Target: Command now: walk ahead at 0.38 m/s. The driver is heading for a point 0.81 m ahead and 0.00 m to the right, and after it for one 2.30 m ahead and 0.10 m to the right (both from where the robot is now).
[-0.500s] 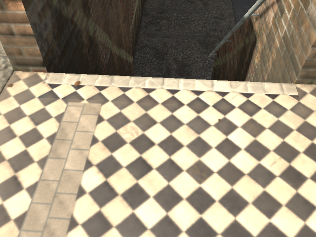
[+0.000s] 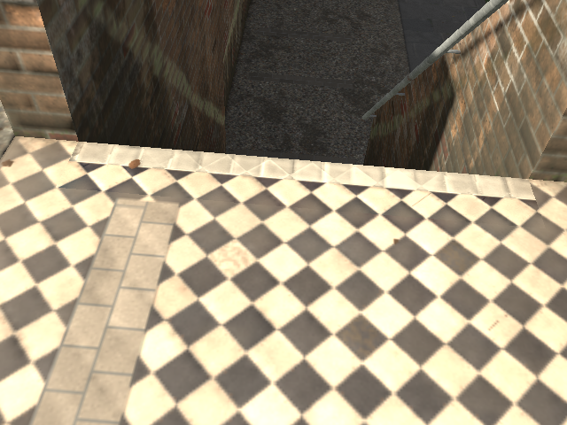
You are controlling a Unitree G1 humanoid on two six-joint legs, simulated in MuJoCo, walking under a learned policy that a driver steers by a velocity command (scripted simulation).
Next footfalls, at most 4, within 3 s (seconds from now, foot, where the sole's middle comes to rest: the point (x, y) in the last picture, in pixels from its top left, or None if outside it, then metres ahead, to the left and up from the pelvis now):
0.46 right None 0.43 -0.11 -0.76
0.92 left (235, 378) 0.63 0.11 -0.76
1.22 right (336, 416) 0.55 -0.13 -0.76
2.80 right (320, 251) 1.03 -0.12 -0.76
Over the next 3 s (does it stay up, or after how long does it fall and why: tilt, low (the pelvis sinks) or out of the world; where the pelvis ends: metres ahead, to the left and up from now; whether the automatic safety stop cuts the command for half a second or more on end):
stays up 0.96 -0.04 0.01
